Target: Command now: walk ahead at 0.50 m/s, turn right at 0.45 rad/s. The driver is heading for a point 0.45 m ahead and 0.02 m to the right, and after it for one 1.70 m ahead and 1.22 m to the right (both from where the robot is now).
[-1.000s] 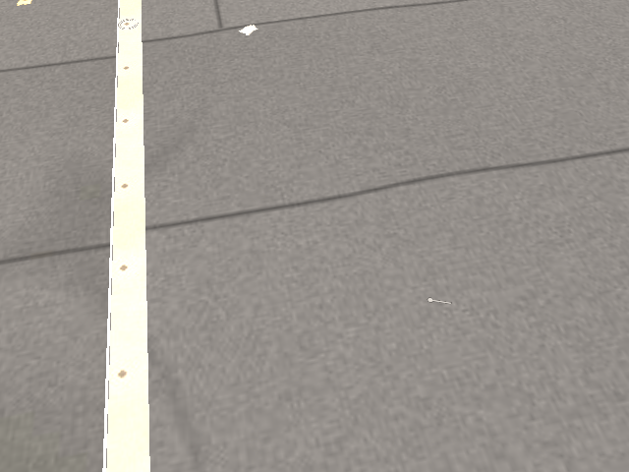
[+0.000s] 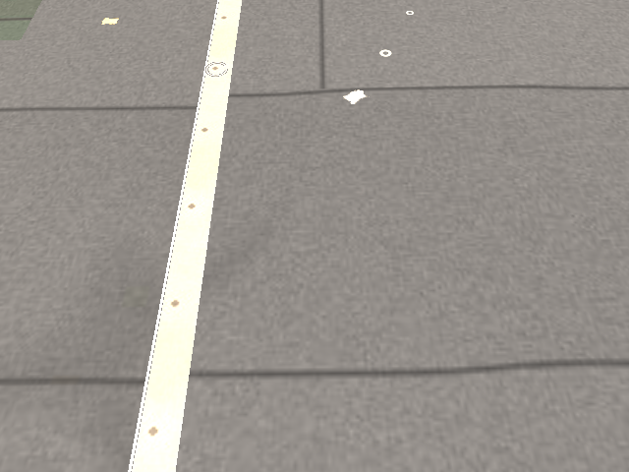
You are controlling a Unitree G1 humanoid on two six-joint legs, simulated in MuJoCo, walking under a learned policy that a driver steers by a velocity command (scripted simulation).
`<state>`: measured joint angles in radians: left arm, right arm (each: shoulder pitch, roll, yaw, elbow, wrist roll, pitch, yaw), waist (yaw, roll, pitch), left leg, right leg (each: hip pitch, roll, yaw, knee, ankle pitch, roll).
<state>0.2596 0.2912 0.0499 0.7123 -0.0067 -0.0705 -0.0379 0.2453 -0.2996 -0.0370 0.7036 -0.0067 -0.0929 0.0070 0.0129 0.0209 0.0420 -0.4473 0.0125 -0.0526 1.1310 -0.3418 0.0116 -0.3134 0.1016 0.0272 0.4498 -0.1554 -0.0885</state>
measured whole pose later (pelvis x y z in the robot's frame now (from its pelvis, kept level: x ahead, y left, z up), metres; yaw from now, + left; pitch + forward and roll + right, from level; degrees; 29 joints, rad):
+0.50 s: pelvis +0.29 +0.03 +0.00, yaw -17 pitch +1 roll +2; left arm 0.31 0.31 0.06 0.73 -0.02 -0.02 0.01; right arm 0.21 -0.26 -0.05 0.71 -0.01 -0.10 0.01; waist 0.00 -0.05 0.02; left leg -0.26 -0.05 0.02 0.42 -0.18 0.03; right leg -0.46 0.00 0.08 1.15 -0.36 -0.01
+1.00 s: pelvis +0.52 -0.13 +0.00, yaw -34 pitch +2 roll +0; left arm 0.23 0.30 0.06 0.62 -0.01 -0.04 -0.03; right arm 0.22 -0.31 -0.04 0.75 0.00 -0.11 0.01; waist 0.00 0.01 0.06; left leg -0.44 0.06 -0.04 1.18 -0.37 -0.01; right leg -0.36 0.09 0.02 0.50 -0.17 -0.09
